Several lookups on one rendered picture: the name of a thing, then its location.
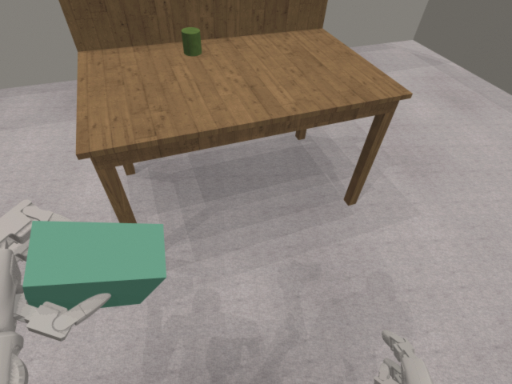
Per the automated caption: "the robot right hand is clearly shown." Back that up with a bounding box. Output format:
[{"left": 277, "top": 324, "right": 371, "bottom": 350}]
[{"left": 374, "top": 330, "right": 433, "bottom": 384}]

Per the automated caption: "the sponge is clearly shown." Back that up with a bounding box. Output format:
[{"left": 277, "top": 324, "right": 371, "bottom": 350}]
[{"left": 22, "top": 221, "right": 166, "bottom": 310}]

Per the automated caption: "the table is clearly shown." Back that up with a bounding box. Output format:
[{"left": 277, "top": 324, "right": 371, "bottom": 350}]
[{"left": 59, "top": 0, "right": 412, "bottom": 223}]

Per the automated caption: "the left robot forearm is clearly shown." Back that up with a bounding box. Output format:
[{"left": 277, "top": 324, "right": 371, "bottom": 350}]
[{"left": 0, "top": 331, "right": 29, "bottom": 384}]

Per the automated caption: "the robot left hand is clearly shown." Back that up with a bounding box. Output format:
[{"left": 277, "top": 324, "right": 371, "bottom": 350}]
[{"left": 0, "top": 199, "right": 111, "bottom": 342}]

